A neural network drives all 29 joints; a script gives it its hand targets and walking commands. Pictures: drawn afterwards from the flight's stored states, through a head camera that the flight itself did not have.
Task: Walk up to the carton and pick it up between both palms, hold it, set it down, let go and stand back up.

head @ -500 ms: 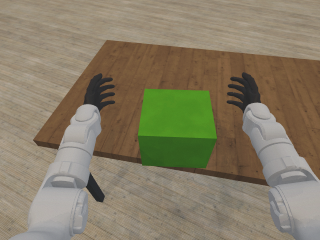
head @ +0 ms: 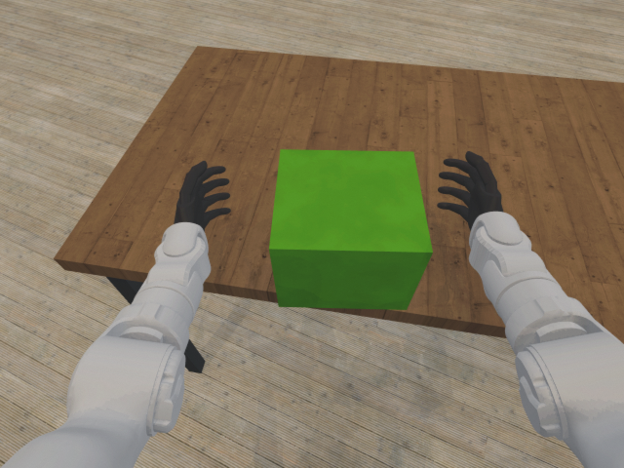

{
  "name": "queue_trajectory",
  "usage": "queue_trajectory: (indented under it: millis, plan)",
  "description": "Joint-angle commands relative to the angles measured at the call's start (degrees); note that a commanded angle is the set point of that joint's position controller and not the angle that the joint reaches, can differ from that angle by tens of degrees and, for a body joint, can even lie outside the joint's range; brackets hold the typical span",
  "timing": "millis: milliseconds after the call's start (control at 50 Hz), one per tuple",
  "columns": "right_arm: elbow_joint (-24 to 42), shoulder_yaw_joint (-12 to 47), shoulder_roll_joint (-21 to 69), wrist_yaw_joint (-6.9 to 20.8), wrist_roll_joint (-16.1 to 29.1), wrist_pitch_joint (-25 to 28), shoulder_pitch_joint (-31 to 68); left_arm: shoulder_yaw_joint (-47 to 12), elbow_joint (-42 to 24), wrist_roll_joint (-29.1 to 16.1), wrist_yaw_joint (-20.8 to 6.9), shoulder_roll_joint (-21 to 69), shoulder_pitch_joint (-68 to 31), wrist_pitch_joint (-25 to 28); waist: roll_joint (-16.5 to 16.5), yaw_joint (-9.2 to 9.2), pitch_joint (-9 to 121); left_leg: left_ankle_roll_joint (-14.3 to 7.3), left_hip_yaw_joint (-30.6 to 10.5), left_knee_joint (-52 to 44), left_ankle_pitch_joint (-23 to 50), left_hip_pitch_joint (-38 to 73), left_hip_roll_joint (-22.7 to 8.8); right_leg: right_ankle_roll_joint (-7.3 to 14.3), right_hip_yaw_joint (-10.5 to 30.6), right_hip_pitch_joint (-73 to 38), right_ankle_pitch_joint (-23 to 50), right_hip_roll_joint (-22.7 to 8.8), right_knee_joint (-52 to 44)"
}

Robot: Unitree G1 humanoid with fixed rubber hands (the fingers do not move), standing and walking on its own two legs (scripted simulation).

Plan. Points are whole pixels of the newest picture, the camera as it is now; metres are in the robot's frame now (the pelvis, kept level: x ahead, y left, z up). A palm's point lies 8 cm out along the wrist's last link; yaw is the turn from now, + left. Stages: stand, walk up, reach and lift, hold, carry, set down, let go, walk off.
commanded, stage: reach and lift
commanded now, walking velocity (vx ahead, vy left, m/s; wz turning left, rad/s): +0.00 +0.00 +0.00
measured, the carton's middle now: (344, 231) +0.46 -0.01 +0.01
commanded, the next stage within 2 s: none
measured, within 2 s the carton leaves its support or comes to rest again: neither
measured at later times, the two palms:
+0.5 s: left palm (206, 219) +0.45 +0.18 +0.05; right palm (452, 217) +0.45 -0.16 +0.06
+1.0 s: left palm (238, 225) +0.44 +0.14 +0.04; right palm (444, 223) +0.44 -0.15 +0.05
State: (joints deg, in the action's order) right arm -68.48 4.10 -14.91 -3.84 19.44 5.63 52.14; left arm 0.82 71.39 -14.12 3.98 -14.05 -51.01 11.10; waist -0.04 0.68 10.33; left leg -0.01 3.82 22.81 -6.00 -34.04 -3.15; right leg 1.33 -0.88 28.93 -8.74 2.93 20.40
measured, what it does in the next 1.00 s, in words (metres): stands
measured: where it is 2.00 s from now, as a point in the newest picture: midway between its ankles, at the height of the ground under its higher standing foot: outside the picture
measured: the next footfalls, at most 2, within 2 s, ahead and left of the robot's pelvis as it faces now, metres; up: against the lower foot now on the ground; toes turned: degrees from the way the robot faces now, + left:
none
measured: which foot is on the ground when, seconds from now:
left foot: down 0.00-1.00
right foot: down 0.00-1.00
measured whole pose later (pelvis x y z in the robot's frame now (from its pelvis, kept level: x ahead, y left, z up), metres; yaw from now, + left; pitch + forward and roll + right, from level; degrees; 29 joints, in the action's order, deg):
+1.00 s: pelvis +0.02 -0.01 +0.01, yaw +1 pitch +18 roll +0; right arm -50.9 -30.2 5.4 -5.9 -23.6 13.6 43.0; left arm 33.5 58.5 23.4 2.3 4.4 -46.4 15.4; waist 0.2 0.5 7.2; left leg -0.1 3.5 8.6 -0.2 -26.8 -1.7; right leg 1.6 -1.3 23.4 -5.2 2.1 10.2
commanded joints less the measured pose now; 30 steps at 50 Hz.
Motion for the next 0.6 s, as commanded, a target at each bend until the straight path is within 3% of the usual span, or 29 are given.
queue_trajectory:
  millis: [0, 120, 200, 360, 480, 580]
  plan:
    - [10.1, -2.7, -10.0, 0.7, -1.5, 5.5, 30.8, -1.4, -9.9, -2.4, 1.5, -7.9, -31.7, 6.6, 4.3, -0.5, 44.4, 2.3, -4.1, 6.1, 17.4, 32.8, 0.4, -3.7, -0.6, 7.7, 17.3, -0.7, -0.8]
    - [7.9, -3.1, -9.0, 0.0, -2.2, 8.4, 29.7, -0.1, -6.3, -1.4, 1.6, -7.1, -30.1, 9.2, 1.0, -0.44, 52.7, 1.6, -3.3, 8.8, 21.8, 29.5, 0.7, -4.5, -0.2, 8.2, 21.5, -0.5, 1.2]
    - [11.4, -5.0, -7.5, -1.3, -4.6, 9.0, 27.5, 4.0, -10.6, 2.9, 0.6, -5.9, -28.3, 8.7, 0.9, -0.84, 56.4, 1.8, -2.8, 6.7, 24.7, 30.1, 1.7, -4.4, -0.5, 3.9, 25.9, 0.1, 0.3]
    - [15.9, -12.0, -4.3, -1.7, -12.8, 6.2, 24.7, 8.0, -15.8, 9.8, 1.2, -2.6, -25.8, 4.0, 1.7, -0.95, 50.7, 2.3, -3.0, 2.1, 19.0, 33.6, 1.7, -2.1, -1.9, 5.4, 15.8, 0.7, -4.7]
    - [15.8, -13.9, -0.9, -2.1, -15.4, 5.9, 23.2, 8.8, -15.6, 12.2, 1.4, 1.2, -25.0, 3.9, 2.0, -0.14, 46.0, 2.0, -3.3, 1.7, 19.2, 33.6, 1.8, -2.2, -1.9, 4.3, 16.5, 0.4, -5.1]
    - [17.5, -16.9, 6.6, -1.8, -20.5, 6.6, 22.4, 13.6, -16.4, 18.1, 0.5, 7.0, -24.3, 5.6, 1.9, -0.46, 42.2, 1.5, -3.5, 0.4, 21.4, 33.0, 2.5, -2.3, -2.1, 1.2, 19.5, 0.2, -5.8]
